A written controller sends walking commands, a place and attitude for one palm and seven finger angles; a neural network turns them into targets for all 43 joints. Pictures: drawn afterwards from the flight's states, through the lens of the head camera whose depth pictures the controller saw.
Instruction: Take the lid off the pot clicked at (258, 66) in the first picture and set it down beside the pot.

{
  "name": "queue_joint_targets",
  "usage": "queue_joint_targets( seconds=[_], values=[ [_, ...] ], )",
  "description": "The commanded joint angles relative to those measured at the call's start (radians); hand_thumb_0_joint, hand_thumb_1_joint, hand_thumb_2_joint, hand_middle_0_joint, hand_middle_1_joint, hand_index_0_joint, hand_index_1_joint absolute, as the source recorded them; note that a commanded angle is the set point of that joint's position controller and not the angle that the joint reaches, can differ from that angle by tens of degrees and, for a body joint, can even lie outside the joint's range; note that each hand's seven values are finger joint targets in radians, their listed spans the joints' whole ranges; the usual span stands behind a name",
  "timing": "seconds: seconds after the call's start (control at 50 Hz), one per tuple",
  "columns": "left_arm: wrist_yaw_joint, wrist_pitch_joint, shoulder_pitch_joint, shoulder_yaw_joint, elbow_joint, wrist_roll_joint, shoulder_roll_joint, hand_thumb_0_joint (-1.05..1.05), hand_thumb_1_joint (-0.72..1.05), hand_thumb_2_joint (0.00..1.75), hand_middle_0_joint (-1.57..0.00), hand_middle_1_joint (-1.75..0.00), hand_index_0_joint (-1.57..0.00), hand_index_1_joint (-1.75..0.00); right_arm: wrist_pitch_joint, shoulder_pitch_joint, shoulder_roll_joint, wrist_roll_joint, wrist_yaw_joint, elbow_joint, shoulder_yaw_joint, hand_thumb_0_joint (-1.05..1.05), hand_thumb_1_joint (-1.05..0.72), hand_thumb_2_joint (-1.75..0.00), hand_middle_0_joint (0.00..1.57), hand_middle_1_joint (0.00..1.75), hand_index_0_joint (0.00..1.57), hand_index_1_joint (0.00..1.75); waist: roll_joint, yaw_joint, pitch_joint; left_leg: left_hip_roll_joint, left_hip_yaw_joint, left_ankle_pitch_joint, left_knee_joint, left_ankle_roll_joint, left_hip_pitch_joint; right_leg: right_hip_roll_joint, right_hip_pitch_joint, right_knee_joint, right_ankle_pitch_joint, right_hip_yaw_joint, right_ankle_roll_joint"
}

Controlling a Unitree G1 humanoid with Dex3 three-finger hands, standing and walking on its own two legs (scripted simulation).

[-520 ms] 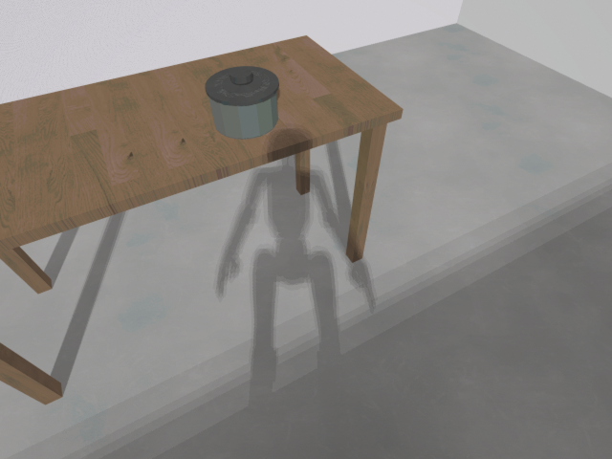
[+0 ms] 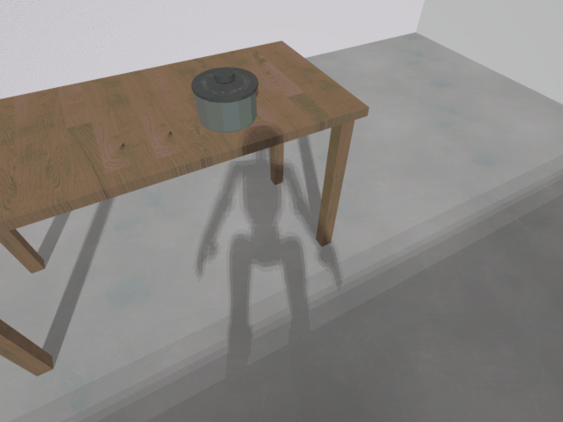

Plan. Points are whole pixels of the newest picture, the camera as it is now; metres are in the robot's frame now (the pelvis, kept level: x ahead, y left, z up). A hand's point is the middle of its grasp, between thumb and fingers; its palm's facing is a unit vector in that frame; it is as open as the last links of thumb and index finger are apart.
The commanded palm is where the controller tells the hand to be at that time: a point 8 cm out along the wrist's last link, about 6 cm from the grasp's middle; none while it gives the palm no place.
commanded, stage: look at it before walking up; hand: left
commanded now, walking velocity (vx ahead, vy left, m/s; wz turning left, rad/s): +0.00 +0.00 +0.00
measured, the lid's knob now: (224, 75) +0.91 +0.21 +0.05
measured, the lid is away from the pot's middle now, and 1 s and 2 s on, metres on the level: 0.00 0.00 0.00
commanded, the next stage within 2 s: walk to a spot facing it in 0.12 s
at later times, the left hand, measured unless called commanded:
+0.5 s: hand out of the picture +0.04 +0.22 -0.18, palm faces -0.09 -0.96 -0.27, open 7.4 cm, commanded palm none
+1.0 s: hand out of the picture +0.06 +0.15 -0.15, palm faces -0.27 -0.93 -0.25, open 7.4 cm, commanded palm none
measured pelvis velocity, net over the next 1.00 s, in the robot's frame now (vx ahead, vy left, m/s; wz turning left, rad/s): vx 0.00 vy -0.04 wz -0.39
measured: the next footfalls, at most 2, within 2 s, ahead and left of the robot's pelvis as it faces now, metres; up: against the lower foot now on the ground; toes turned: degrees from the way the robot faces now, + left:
left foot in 1.24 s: +0.16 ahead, +0.07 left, +0.00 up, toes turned -32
right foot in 1.72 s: +0.27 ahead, -0.30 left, +0.00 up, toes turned -56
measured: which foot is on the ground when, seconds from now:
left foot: down 0.00-0.64, up 0.66-1.00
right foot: down 0.00-1.00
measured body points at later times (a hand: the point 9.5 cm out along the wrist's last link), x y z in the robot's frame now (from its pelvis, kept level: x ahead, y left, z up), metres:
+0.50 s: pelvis -0.01 +0.00 -0.01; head +0.01 +0.00 +0.44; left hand +0.05 +0.27 -0.16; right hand +0.03 -0.26 -0.16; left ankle -0.01 +0.14 -0.75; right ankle -0.01 -0.11 -0.74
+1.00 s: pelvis +0.00 -0.04 +0.00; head +0.02 -0.07 +0.45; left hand +0.08 +0.20 -0.13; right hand +0.02 -0.31 -0.15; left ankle +0.04 +0.14 -0.67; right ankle -0.02 -0.10 -0.75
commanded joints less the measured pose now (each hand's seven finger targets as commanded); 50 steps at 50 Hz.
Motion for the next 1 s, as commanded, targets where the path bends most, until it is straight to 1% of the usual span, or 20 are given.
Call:
queue_joint_targets(
  seconds=[0.0,0.24,0.28,0.34,0.44,0.48,0.5,0.52,0.56,0.58,0.6,0.62,0.64,0.66,0.68,0.7,0.74,0.78,0.86,0.98],
  values=[
    [0.017,-0.025,-0.019,0.037,-0.056,-0.003,0.191,0.0,0.9,0.9,-0.2,-0.3,-0.2,-0.3,-0.025,-0.019,-0.175,-0.002,-0.009,-0.051,-0.029,0.0,-0.9,-0.9,0.2,0.3,0.2,0.3,-0.01,-0.002,-0.045,0.09,-0.087,0.165,-0.049,0.041,0.025,-0.132,-0.024,-0.074,0.192,0.101,-0.006],
    [0.016,-0.021,-0.008,0.037,-0.052,-0.003,0.182,0.0,0.9,0.9,-0.2,-0.3,-0.2,-0.3,-0.026,-0.005,-0.171,-0.004,-0.013,-0.047,-0.034,0.0,-0.9,-0.9,0.2,0.3,0.2,0.3,-0.006,-0.004,-0.046,0.097,-0.073,0.179,-0.04,0.039,0.05,-0.126,-0.045,-0.064,0.222,0.114,-0.008],
    [0.019,0.001,0.027,0.032,-0.052,-0.004,0.118,0.0,0.9,0.9,-0.2,-0.3,-0.2,-0.3,-0.014,0.035,-0.095,-0.005,-0.016,-0.046,-0.028,0.0,-0.9,-0.9,0.2,0.3,0.2,0.3,0.005,-0.006,-0.03,0.1,-0.04,0.169,-0.002,0.029,0.046,-0.119,-0.087,-0.025,0.243,0.125,-0.002],
    [0.016,0.021,0.045,0.044,-0.081,-0.001,0.123,0.0,0.9,0.9,-0.2,-0.3,-0.2,-0.3,0.003,0.057,-0.102,-0.005,-0.022,-0.078,-0.043,0.0,-0.9,-0.9,0.2,0.3,0.2,0.3,-0.005,-0.007,-0.013,0.111,-0.018,0.105,0.029,0.03,0.036,-0.103,-0.147,0.023,0.219,0.151,-0.007],
    [0.003,0.04,0.068,0.062,-0.14,0.003,0.105,0.0,0.9,0.9,-0.2,-0.3,-0.2,-0.3,0.015,0.044,-0.136,-0.008,-0.022,-0.151,-0.078,0.0,-0.9,-0.9,0.2,0.3,0.2,0.3,0.082,0.001,0.006,0.201,-0.057,-0.004,0.008,0.076,0.008,-0.033,-0.255,0.177,0.105,0.119,0.004],
    [-0.002,0.046,0.09,0.07,-0.16,0.004,0.077,0.0,0.9,0.9,-0.2,-0.3,-0.2,-0.3,0.012,0.035,-0.148,-0.008,-0.021,-0.177,-0.092,0.0,-0.9,-0.9,0.2,0.3,0.2,0.3,0.162,0.009,-0.006,0.295,-0.107,0.044,-0.041,0.138,-0.011,-0.002,-0.28,0.374,-0.102,0.056,0.018],
    [-0.004,0.05,0.093,0.074,-0.169,0.006,0.066,0.0,0.9,0.9,-0.2,-0.3,-0.2,-0.3,0.009,0.029,-0.146,-0.01,-0.02,-0.188,-0.096,0.0,-0.9,-0.9,0.2,0.3,0.2,0.3,0.196,0.013,-0.003,0.342,-0.105,0.101,-0.056,0.174,-0.03,-0.019,-0.286,0.478,-0.218,0.015,0.029],
    [-0.007,0.051,0.099,0.077,-0.178,0.006,0.059,0.0,0.9,0.9,-0.2,-0.3,-0.2,-0.3,0.007,0.015,-0.138,-0.012,-0.02,-0.202,-0.098,0.0,-0.9,-0.9,0.2,0.3,0.2,0.3,0.195,0.019,-0.005,0.353,-0.083,0.152,-0.044,0.187,-0.043,-0.045,-0.28,0.506,-0.264,0.011,0.032],
    [-0.012,0.048,0.144,0.081,-0.183,0.006,0.048,0.0,0.9,0.9,-0.2,-0.3,-0.2,-0.3,0.01,-0.015,-0.135,-0.014,-0.019,-0.223,-0.101,0.0,-0.9,-0.9,0.2,0.3,0.2,0.3,0.142,0.045,-0.016,0.339,-0.004,0.178,0.049,0.157,-0.079,-0.07,-0.209,0.415,-0.227,-0.007,0.027],
    [-0.013,0.043,0.194,0.085,-0.171,0.008,0.044,0.0,0.9,0.9,-0.2,-0.3,-0.2,-0.3,0.014,-0.026,-0.129,-0.015,-0.018,-0.227,-0.103,0.0,-0.9,-0.9,0.2,0.3,0.2,0.3,0.087,0.072,-0.025,0.3,0.043,0.153,0.153,0.117,-0.111,-0.063,-0.135,0.295,-0.126,-0.017,0.027],
    [-0.01,0.033,0.247,0.093,-0.158,0.015,0.075,0.0,0.9,0.9,-0.2,-0.3,-0.2,-0.3,0.022,-0.03,-0.106,-0.01,-0.016,-0.231,-0.099,0.0,-0.9,-0.9,0.2,0.3,0.2,0.3,-0.058,0.099,-0.004,0.201,0.117,0.024,0.343,0.049,-0.183,-0.078,-0.078,0.089,0.055,0.057,0.018],
    [0.009,0.017,0.266,0.115,-0.164,0.026,0.194,0.0,0.9,0.9,-0.2,-0.3,-0.2,-0.3,0.029,0.011,-0.016,-0.007,-0.013,-0.265,-0.082,0.0,-0.9,-0.9,0.2,0.3,0.2,0.3,-0.413,0.085,-0.009,0.037,0.162,-0.358,0.627,-0.021,-0.423,-0.317,0.004,-0.084,0.283,0.469,-0.051],
    [0.02,0.022,0.292,0.112,-0.17,0.006,0.194,0.0,0.9,0.9,-0.2,-0.3,-0.2,-0.3,0.036,-0.032,-0.035,-0.006,-0.016,-0.281,-0.081,0.0,-0.9,-0.9,0.2,0.3,0.2,0.3,-0.309,0.095,-0.009,0.014,0.011,-0.405,0.744,-0.012,-0.427,-0.36,-0.039,-0.115,0.375,0.545,-0.116],
    [0.026,0.023,0.247,0.113,-0.182,0.004,0.181,0.0,0.9,0.9,-0.2,-0.3,-0.2,-0.3,0.041,-0.021,-0.03,-0.001,-0.013,-0.278,-0.086,0.0,-0.9,-0.9,0.2,0.3,0.2,0.3,-0.22,0.062,-0.001,0.041,-0.023,-0.344,0.795,-0.005,-0.425,-0.341,-0.062,-0.107,0.273,0.493,-0.159],
    [0.026,0.021,0.203,0.116,-0.197,0.005,0.155,0.0,0.9,0.9,-0.2,-0.3,-0.2,-0.3,0.037,-0.033,-0.034,-0.005,-0.013,-0.271,-0.086,0.0,-0.9,-0.9,0.2,0.3,0.2,0.3,-0.197,0.053,0.007,0.045,-0.045,-0.292,0.825,-0.006,-0.458,-0.3,-0.065,-0.093,0.223,0.492,-0.16],
    [0.024,0.018,0.163,0.109,-0.21,0.002,0.13,0.0,0.9,0.9,-0.2,-0.3,-0.2,-0.3,0.032,-0.032,-0.043,-0.007,-0.012,-0.265,-0.086,0.0,-0.9,-0.9,0.2,0.3,0.2,0.3,-0.153,0.036,0.018,0.054,-0.058,-0.23,0.829,-0.012,-0.457,-0.273,-0.071,-0.077,0.231,0.452,-0.164],
    [0.018,0.007,0.171,0.105,-0.217,-0.003,0.105,0.0,0.9,0.9,-0.2,-0.3,-0.2,-0.3,0.03,-0.014,-0.032,-0.015,-0.006,-0.257,-0.085,0.0,-0.9,-0.9,0.2,0.3,0.2,0.3,-0.076,0.031,-0.041,0.05,-0.046,-0.162,0.797,-0.024,-0.436,-0.233,-0.021,-0.088,0.16,0.41,-0.157],
    [0.015,-0.002,0.2,0.109,-0.213,-0.001,0.106,0.0,0.9,0.9,-0.2,-0.3,-0.2,-0.3,0.026,-0.007,-0.022,-0.019,0.001,-0.257,-0.085,0.0,-0.9,-0.9,0.2,0.3,0.2,0.3,-0.069,0.039,-0.081,0.043,-0.037,-0.13,0.761,-0.029,-0.442,-0.209,0.026,-0.105,0.048,0.408,-0.152],
    [0.004,-0.017,0.252,0.113,-0.201,0.003,0.105,0.0,0.9,0.9,-0.2,-0.3,-0.2,-0.3,0.012,-0.062,-0.022,-0.02,0.011,-0.29,-0.088,0.0,-0.9,-0.9,0.2,0.3,0.2,0.3,-0.082,0.065,-0.04,0.039,-0.041,-0.119,0.683,-0.033,-0.505,-0.202,0.056,-0.163,-0.161,0.47,-0.176],
    [-0.001,-0.03,0.288,0.112,-0.205,0.007,0.095,0.0,0.9,0.9,-0.2,-0.3,-0.2,-0.3,-0.009,-0.102,-0.015,-0.016,0.016,-0.332,-0.085,0.0,-0.9,-0.9,0.2,0.3,0.2,0.3,-0.121,0.077,-0.032,0.018,-0.045,-0.115,0.555,-0.03,-0.499,-0.179,0.071,-0.175,-0.175,0.519,-0.192]
  ],
)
